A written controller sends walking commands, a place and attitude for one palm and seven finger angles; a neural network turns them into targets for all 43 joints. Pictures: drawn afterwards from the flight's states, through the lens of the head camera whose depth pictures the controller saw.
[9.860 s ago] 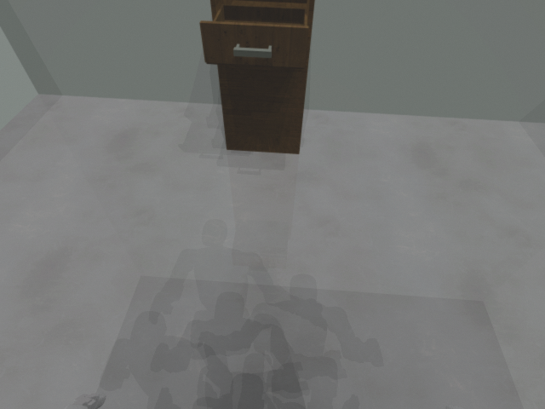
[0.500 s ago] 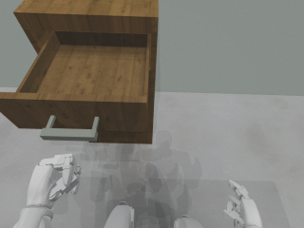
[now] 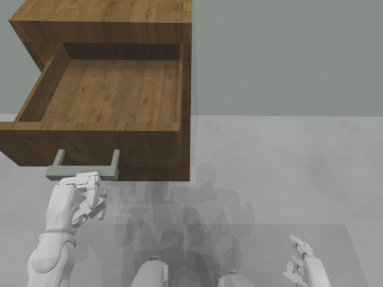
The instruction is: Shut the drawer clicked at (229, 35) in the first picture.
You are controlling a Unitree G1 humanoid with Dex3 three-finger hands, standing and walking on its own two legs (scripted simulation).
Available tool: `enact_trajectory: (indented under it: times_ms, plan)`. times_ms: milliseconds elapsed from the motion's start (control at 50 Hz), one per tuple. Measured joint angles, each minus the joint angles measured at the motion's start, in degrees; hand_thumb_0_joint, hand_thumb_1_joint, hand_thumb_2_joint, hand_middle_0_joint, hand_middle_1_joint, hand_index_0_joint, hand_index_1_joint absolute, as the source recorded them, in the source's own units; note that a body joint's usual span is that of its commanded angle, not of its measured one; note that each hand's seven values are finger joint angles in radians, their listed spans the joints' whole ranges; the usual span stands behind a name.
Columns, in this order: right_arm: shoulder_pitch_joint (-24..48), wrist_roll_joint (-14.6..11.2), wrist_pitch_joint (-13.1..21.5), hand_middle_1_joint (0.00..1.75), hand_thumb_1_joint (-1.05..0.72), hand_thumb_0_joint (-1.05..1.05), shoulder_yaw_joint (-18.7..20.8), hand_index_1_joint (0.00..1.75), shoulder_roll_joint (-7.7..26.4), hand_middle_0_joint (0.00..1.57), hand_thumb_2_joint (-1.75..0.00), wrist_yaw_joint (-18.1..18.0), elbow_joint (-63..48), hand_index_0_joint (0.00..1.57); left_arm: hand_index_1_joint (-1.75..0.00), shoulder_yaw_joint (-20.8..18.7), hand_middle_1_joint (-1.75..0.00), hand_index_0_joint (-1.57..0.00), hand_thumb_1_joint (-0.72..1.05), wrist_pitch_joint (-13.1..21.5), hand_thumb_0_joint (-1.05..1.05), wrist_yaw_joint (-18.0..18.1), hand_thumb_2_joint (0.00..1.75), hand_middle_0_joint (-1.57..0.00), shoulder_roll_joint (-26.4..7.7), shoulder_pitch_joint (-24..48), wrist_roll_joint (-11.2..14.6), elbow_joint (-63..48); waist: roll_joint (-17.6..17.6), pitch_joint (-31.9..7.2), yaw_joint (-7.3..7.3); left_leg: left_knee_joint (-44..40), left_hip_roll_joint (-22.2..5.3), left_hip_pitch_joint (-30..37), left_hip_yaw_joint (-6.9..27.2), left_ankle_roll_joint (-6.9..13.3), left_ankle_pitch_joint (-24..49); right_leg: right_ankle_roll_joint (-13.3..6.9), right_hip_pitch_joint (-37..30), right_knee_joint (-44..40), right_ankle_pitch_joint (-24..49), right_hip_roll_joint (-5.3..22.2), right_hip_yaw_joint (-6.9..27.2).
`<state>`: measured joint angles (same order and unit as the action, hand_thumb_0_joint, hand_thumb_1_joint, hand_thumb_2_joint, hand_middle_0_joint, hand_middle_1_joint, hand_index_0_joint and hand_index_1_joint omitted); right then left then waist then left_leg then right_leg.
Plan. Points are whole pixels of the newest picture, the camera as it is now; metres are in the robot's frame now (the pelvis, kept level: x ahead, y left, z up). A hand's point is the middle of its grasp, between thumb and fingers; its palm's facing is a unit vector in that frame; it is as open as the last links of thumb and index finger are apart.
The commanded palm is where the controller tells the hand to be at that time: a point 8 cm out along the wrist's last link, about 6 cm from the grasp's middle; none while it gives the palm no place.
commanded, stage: push the drawer shut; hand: left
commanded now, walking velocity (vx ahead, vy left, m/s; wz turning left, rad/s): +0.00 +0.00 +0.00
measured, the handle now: (86, 163) +0.35 +0.23 +0.05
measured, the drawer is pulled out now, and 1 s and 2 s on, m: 0.28 0.16 0.04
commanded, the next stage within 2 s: none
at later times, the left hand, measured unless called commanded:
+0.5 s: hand (105, 172) +0.33 +0.19 +0.05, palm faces +0.01 -1.00 -0.04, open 2.8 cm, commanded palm +0.32 +0.25 +0.05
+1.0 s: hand (109, 146) +0.39 +0.19 +0.05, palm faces +0.01 -1.00 -0.02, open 2.9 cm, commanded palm +0.38 +0.25 +0.05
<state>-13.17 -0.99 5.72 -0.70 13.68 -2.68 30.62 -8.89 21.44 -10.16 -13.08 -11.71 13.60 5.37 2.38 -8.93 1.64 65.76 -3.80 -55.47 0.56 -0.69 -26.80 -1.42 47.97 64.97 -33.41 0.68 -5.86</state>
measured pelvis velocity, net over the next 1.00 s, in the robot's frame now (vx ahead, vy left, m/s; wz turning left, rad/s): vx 0.00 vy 0.01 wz -0.03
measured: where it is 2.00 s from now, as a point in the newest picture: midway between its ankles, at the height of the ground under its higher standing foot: outside the picture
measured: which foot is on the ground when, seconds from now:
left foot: down 0.00-1.00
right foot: down 0.00-1.00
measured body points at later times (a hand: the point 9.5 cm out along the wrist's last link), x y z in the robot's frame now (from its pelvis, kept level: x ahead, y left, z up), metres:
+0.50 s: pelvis -0.01 +0.00 +0.00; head +0.07 +0.01 +0.44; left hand +0.33 +0.24 +0.05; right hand +0.14 -0.25 -0.10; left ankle +0.05 +0.13 -0.65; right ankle -0.02 -0.11 -0.65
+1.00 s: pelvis +0.00 +0.01 +0.00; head +0.09 +0.02 +0.44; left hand +0.39 +0.25 +0.05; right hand +0.09 -0.25 -0.11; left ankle +0.05 +0.13 -0.65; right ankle -0.02 -0.11 -0.65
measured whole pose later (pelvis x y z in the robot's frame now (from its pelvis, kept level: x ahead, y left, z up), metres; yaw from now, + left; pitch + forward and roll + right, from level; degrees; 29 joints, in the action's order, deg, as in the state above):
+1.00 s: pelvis +0.00 +0.01 +0.00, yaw -2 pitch +18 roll -2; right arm -16.2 -0.9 0.8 -0.5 14.2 -1.7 35.6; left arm -15.9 23.7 -11.2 -17.1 20.9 10.7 37.4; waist 1.3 -7.6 4.4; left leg 63.9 -4.1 -56.8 -1.0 0.4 -25.5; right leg -0.4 49.9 62.7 -31.0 0.3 -4.2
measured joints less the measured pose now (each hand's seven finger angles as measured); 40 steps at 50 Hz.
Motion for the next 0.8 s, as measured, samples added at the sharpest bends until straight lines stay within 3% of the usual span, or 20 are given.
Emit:
enact_trajectory:
  times_ms: [360, 560, 800]
  plan:
    - [1.1, -0.3, -0.2, 0.30, -0.91, 0.01, -0.1, 0.30, 0.6, 0.20, -0.90, -0.6, 3.3, 0.20, -1.60, -1.5, -1.60, -1.40, 0.81, 0.6, -0.03, -1.1, 0.92, -1.40, -1.1, 13.1, -0.4, 11.9, -0.1, 1.2, -0.26, -0.4, 0.2, -0.7, 0.3, 0.1, 1.1, 0.0, 0.6, -0.3, 0.9, 0.1, -0.2]
    - [0.6, -0.4, -1.4, 0.30, -0.91, 0.01, -0.7, 0.30, 0.4, 0.20, -0.90, -0.6, 3.9, 0.20, -1.60, -3.7, -1.60, -1.40, 0.77, 0.1, -0.05, -1.7, 0.90, -1.40, -2.8, 23.1, -0.9, 21.5, -0.6, 1.6, 0.77, -0.7, -0.1, -1.2, 0.0, 0.3, 1.5, 0.2, 1.3, -0.7, 1.7, -0.2, 0.0]
    - [-2.3, -0.2, -3.5, 0.30, -0.91, 0.01, 0.0, 0.30, 0.7, 0.20, -0.90, 0.5, 4.4, 0.20, -1.60, -5.8, -1.60, -1.40, 0.78, 1.0, -0.03, -1.1, 0.87, -1.40, -3.6, 29.3, -2.1, 28.0, -1.0, 1.4, 2.17, -1.6, -0.2, -1.2, -1.1, 0.8, 1.5, 0.7, 1.7, -1.9, 2.2, -0.3, 1.2]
